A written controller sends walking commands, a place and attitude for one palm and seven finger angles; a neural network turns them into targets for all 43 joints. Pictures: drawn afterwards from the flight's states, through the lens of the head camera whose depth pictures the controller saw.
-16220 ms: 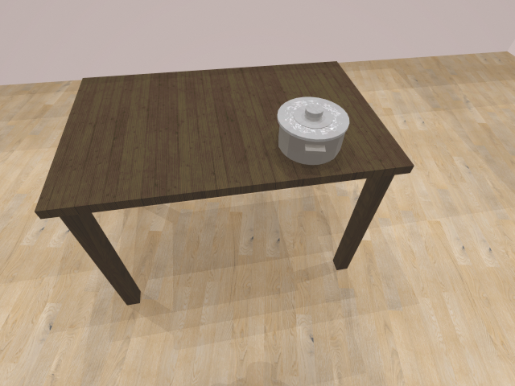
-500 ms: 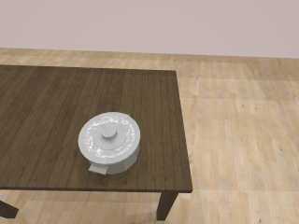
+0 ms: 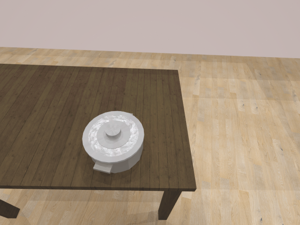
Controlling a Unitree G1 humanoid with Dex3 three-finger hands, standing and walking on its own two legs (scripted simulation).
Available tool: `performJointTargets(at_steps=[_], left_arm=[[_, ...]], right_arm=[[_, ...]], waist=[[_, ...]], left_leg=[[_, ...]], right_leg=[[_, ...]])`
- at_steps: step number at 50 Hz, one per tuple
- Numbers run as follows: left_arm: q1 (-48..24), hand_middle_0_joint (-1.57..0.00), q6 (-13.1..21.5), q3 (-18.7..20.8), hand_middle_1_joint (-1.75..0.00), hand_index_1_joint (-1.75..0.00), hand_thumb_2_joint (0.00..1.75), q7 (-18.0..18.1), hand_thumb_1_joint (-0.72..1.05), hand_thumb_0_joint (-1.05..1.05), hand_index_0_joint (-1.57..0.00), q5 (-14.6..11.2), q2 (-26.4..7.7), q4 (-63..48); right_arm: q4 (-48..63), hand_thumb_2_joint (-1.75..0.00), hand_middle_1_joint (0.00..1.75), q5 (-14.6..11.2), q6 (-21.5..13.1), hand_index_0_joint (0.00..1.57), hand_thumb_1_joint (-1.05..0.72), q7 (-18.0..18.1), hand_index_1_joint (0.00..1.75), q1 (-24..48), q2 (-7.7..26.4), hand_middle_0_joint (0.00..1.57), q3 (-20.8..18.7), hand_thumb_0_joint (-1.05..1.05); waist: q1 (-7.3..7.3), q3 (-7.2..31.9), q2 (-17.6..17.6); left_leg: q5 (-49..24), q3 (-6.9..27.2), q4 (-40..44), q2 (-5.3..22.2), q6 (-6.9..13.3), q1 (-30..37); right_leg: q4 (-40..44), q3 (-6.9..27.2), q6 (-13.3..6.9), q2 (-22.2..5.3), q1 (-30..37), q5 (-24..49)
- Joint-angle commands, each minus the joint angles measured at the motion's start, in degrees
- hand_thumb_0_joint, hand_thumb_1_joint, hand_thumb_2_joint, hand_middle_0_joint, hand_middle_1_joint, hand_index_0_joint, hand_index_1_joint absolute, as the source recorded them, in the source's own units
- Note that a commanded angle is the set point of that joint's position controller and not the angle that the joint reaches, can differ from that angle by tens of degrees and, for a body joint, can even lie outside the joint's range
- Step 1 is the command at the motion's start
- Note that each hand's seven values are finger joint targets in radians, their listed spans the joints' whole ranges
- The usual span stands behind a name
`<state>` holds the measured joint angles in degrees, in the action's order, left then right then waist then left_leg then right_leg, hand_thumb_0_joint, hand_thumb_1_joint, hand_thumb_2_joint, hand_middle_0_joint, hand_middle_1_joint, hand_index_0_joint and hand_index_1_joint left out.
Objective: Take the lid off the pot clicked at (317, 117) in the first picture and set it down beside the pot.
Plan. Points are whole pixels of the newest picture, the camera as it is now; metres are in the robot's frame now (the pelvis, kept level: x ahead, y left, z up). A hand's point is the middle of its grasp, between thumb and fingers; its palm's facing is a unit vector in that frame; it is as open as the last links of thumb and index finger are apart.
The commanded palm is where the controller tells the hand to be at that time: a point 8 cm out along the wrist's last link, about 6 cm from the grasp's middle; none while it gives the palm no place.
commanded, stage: look again from close up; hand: left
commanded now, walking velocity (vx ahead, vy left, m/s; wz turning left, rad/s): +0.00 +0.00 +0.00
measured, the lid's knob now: (113, 130) +0.39 +0.14 +0.00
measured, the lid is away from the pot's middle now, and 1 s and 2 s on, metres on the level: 0.00 0.00 0.00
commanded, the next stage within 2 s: shuffle to correct the standing spot in 0.14 s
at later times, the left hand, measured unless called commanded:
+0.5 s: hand out of the picture -0.02 +0.17 -0.18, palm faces +0.01 -0.98 -0.19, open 7.4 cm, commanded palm none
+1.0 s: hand out of the picture -0.05 +0.17 -0.18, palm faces +0.03 -0.98 -0.19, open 7.4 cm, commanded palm none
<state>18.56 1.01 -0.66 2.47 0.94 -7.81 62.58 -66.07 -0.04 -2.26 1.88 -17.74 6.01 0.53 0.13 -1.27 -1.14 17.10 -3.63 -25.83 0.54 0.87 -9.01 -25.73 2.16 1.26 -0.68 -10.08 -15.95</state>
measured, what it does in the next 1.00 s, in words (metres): shifts its weight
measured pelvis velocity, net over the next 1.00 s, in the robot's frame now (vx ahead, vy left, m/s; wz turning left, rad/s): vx -0.07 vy -0.01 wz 0.02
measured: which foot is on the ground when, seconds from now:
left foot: down 0.00-1.00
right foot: down 0.00-1.00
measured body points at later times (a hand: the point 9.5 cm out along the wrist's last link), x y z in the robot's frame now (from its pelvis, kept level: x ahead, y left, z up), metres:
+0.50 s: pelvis -0.02 +0.00 +0.00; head +0.01 +0.01 +0.45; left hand -0.02 +0.22 -0.16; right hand -0.03 -0.21 -0.16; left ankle -0.04 +0.11 -0.74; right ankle -0.02 -0.14 -0.74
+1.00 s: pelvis -0.07 -0.01 +0.00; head -0.06 +0.01 +0.45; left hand -0.05 +0.22 -0.16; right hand -0.07 -0.23 -0.16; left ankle -0.04 +0.11 -0.74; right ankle -0.03 -0.14 -0.74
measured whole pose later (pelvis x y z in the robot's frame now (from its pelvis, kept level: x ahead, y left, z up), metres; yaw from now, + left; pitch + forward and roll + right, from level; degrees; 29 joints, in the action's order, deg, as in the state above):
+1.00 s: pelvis -0.07 -0.01 +0.00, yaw +1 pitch +1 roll -1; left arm 17.1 -1.0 0.2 1.6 1.6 -10.2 56.7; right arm -60.3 1.1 0.3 0.3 -19.3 7.7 -0.7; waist -0.1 0.1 -1.1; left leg 16.2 -1.5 -31.2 1.1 1.0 -18.5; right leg -30.5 0.7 0.1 0.2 -18.6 -18.2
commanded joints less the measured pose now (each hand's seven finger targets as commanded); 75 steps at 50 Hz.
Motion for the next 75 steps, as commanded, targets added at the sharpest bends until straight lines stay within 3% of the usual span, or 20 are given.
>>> performJointTargets(at_steps=[1,15,23,32,35,38,41,44,46,50,55,56,57,58,60,64,66,68,70,75], left_arm=[[5.3,-0.20,0.6,0.7,-0.30,-0.30,0.90,0.5,0.90,0.00,-0.20,-0.2,-4.4,-1.1],[5.3,-0.20,0.2,0.9,-0.30,-0.30,0.90,0.6,0.90,0.00,-0.20,-0.2,-4.8,-1.4],[4.0,-0.20,-1.0,2.4,-0.30,-0.30,0.90,0.8,0.90,0.00,-0.20,-0.1,-6.3,-4.6],[2.8,-0.20,-1.7,3.1,-0.30,-0.30,0.90,0.6,0.90,0.00,-0.20,0.4,-8.4,-8.2],[1.3,-0.20,-1.9,3.4,-0.30,-0.30,0.90,0.3,0.90,0.00,-0.20,0.6,-10.3,-9.8],[-0.8,-0.20,-2.0,3.5,-0.30,-0.30,0.90,0.1,0.90,0.00,-0.20,0.8,-12.1,-11.1],[-4.1,-0.20,-2.1,3.1,-0.30,-0.30,0.90,0.1,0.90,0.00,-0.20,0.7,-11.4,-11.3],[-0.4,-0.20,-1.8,2.2,-0.30,-0.30,0.90,-0.2,0.90,0.00,-0.20,0.5,-8.6,-9.9],[3.1,-0.20,-1.5,1.9,-0.30,-0.30,0.90,-0.3,0.90,0.00,-0.20,0.6,-6.9,-8.0],[5.9,-0.20,-1.0,1.0,-0.30,-0.30,0.90,-0.6,0.90,0.00,-0.20,0.4,-4.4,-5.1],[6.5,-0.20,0.4,0.5,-0.30,-0.30,0.90,-0.2,0.90,0.00,-0.20,0.2,-5.2,-3.3],[9.2,-0.20,-0.1,1.2,-0.30,-0.30,0.90,1.4,0.90,0.00,-0.20,0.8,-8.2,-0.5],[4.9,-0.20,0.2,1.7,-0.30,-0.30,0.90,0.6,0.90,0.00,-0.20,0.5,-11.5,-4.1],[1.6,-0.20,0.6,2.2,-0.30,-0.30,0.90,0.6,0.90,0.00,-0.20,0.3,-11.4,-5.3],[-0.6,-0.20,0.9,2.5,-0.30,-0.30,0.90,0.3,0.90,0.00,-0.20,0.2,-8.8,-5.8],[5.9,-0.20,0.7,1.3,-0.30,-0.30,0.90,0.2,0.90,0.00,-0.20,0.3,-3.8,-3.2],[6.9,-0.20,1.0,1.0,-0.30,-0.30,0.90,0.2,0.90,0.00,-0.20,0.4,-3.0,-2.4],[6.3,-0.20,1.4,0.9,-0.30,-0.30,0.90,0.4,0.90,0.00,-0.20,0.1,-3.7,-2.4],[5.4,-0.20,1.2,1.3,-0.30,-0.30,0.90,0.4,0.90,0.00,-0.20,0.0,-4.6,-3.0],[3.7,-0.20,1.0,1.6,-0.30,-0.30,0.90,0.6,0.90,0.00,-0.20,-0.1,-6.1,-4.1]], right_arm=[[0.7,-0.90,0.30,0.0,-0.4,0.20,-0.90,0.3,0.30,-4.7,4.9,0.20,-1.1,0.00],[1.4,-0.90,0.30,-0.3,-0.5,0.20,-0.90,0.4,0.30,-4.1,5.3,0.20,-1.4,0.00],[4.3,-0.90,0.30,-0.4,0.8,0.20,-0.90,0.6,0.30,-1.9,7.0,0.20,-3.0,0.00],[9.2,-0.90,0.30,0.1,2.5,0.20,-0.90,-0.6,0.30,1.3,8.7,0.20,-4.0,0.00],[10.8,-0.90,0.30,0.2,3.4,0.20,-0.90,-0.9,0.30,1.0,8.7,0.20,-4.4,0.00],[10.5,-0.90,0.30,0.5,3.6,0.20,-0.90,-1.3,0.30,-2.6,6.7,0.20,-4.3,0.00],[9.0,-0.90,0.30,1.0,3.2,0.20,-0.90,-1.5,0.30,-5.8,6.2,0.20,-3.4,0.00],[8.8,-0.90,0.30,1.5,1.9,0.20,-0.90,-1.4,0.30,-3.5,7.5,0.20,-2.7,0.00],[8.8,-0.90,0.30,1.4,1.7,0.20,-0.90,-1.3,0.30,-1.9,8.4,0.20,-2.6,0.00],[7.2,-0.90,0.30,0.8,1.3,0.20,-0.90,-1.0,0.30,-1.8,7.8,0.20,-2.5,0.00],[5.0,-0.90,0.30,0.2,0.4,0.20,-0.90,-0.7,0.30,-5.3,4.9,0.20,-1.7,0.00],[9.4,-0.90,0.30,0.5,1.5,0.20,-0.90,-1.3,0.30,5.0,10.0,0.20,-2.6,0.00],[11.1,-0.90,0.30,1.1,2.7,0.20,-0.90,-2.0,0.30,1.3,6.3,0.20,-2.1,0.00],[10.4,-0.90,0.30,1.3,2.9,0.20,-0.90,-2.0,0.30,-3.0,5.6,0.20,-2.3,0.00],[9.6,-0.90,0.30,1.2,2.4,0.20,-0.90,-1.7,0.30,-8.5,5.2,0.20,-2.3,0.00],[10.2,-0.90,0.30,0.8,0.4,0.20,-0.90,-0.9,0.30,-3.1,7.6,0.20,-2.1,0.00],[10.2,-0.90,0.30,0.6,0.1,0.20,-0.90,-0.7,0.30,-2.4,7.6,0.20,-1.9,0.00],[9.0,-0.90,0.30,0.4,-0.3,0.20,-0.90,-0.6,0.30,-3.5,7.2,0.20,-1.5,0.00],[8.1,-0.90,0.30,0.6,-0.6,0.20,-0.90,-0.4,0.30,-3.6,7.8,0.20,-1.5,0.00],[7.4,-0.90,0.30,0.7,-0.6,0.20,-0.90,-0.2,0.30,-2.5,8.7,0.20,-1.5,0.00]], waist=[[-0.33,-3.0,1.8],[-0.37,-3.3,1.4],[-0.38,0.8,2.4],[-0.40,0.3,2.6],[0.26,-0.4,-2.1],[1.27,0.6,-8.7],[2.80,-2.3,-4.7],[-0.36,-6.9,5.5],[-2.10,-5.5,6.2],[-2.44,-3.1,6.5],[-0.73,-3.5,1.9],[-3.56,-4.9,4.8],[0.23,0.0,-0.2],[2.81,-0.1,-2.5],[4.62,1.0,-0.9],[-0.66,-3.8,9.5],[-1.18,-5.3,1.3],[-0.23,-2.9,-1.5],[-0.16,-2.1,1.5],[-0.06,-0.2,1.0]], left_leg=[[-12.8,5.3,4.6,6.1,1.7,-0.8],[-19.4,5.6,4.1,6.8,1.9,-0.3],[-24.9,6.1,1.4,8.5,2.2,0.7],[-9.9,8.0,-0.9,7.5,2.5,-8.1],[-0.3,5.8,-6.1,4.5,1.4,-10.1],[6.7,2.5,-13.6,0.2,0.0,-6.9],[7.5,4.5,-8.2,2.1,0.8,-2.3],[19.5,12.0,7.9,6.5,2.6,-14.2],[23.6,13.3,11.2,7.2,2.9,-18.9],[20.8,12.5,12.2,7.3,2.8,-17.0],[8.5,9.1,7.0,5.3,1.7,-9.4],[7.0,1.3,-6.2,2.6,-1.9,-11.3],[9.7,1.5,-11.5,-1.5,-1.5,-9.9],[4.8,2.0,-14.0,-0.2,-0.5,-4.6],[2.7,4.1,-7.2,1.2,-0.1,-1.0],[7.3,14.3,7.4,7.5,3.2,-14.1],[2.8,12.6,5.8,6.3,2.9,-14.1],[-6.8,9.2,2.8,4.9,2.1,-8.5],[-13.8,8.9,2.3,5.2,2.0,-5.7],[-21.5,7.7,1.0,5.1,1.4,-2.1]], right_leg=[[3.6,2.8,-2.9,-4.7,-3.0,11.7],[2.2,2.9,-2.6,-4.9,-3.6,15.6],[-2.4,2.8,-2.1,-4.6,-5.5,17.6],[-4.7,3.5,-3.0,-4.4,-7.7,10.7],[-0.9,7.7,-4.8,-7.1,-11.2,5.6],[7.7,12.9,-8.0,-10.8,-16.8,-12.6],[8.9,9.1,-5.9,-7.8,-24.8,-24.8],[2.6,2.8,-2.8,-1.5,-15.6,-18.7],[-0.3,0.8,-2.0,-0.2,-8.4,-12.9],[-1.5,-1.2,-1.5,-0.6,-3.7,-5.1],[5.0,2.9,-3.0,-3.9,-6.8,-3.8],[5.6,1.4,-2.6,-5.7,-7.0,-4.6],[10.6,10.6,-5.0,-9.3,-12.9,-25.7],[11.5,11.1,-6.2,-10.7,-19.7,-27.1],[4.8,5.4,-5.4,-7.0,-21.0,-19.8],[-3.7,-1.0,-3.3,-0.9,-7.2,-3.9],[-1.9,0.5,-3.5,-1.8,-5.2,0.9],[-0.6,1.9,-3.7,-3.4,-4.9,5.8],[-1.5,1.2,-3.3,-3.5,-4.7,7.8],[-1.6,1.2,-3.2,-4.3,-2.6,13.9]])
